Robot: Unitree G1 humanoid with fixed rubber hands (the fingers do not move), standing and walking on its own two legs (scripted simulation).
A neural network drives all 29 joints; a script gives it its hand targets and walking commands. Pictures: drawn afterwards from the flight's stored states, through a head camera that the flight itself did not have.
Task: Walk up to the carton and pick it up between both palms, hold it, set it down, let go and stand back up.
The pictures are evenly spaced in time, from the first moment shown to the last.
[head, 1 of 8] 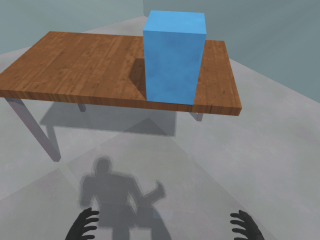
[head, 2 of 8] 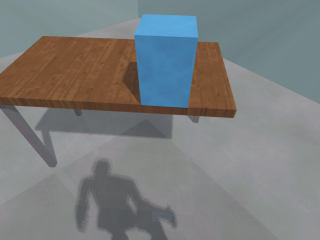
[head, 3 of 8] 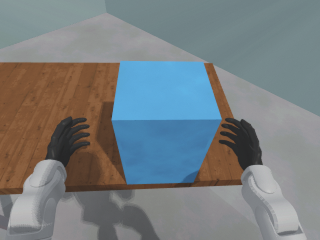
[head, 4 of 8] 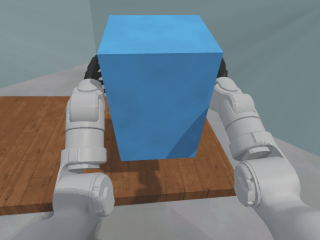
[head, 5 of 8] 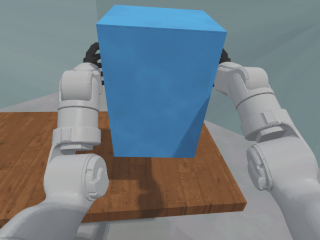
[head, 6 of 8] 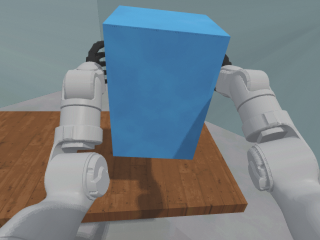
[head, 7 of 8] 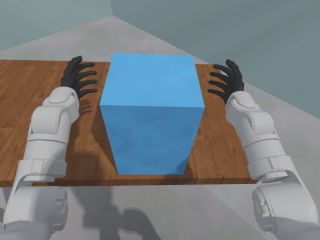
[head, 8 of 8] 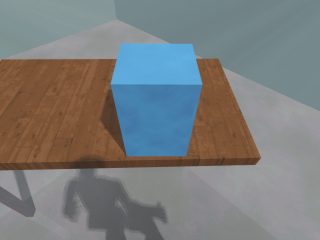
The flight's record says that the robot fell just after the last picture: no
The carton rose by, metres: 0.24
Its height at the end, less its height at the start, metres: +0.00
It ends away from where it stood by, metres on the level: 0.05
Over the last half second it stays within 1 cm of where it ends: yes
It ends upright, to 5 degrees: yes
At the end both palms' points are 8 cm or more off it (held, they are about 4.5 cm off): yes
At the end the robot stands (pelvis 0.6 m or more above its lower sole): yes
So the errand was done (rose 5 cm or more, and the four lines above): yes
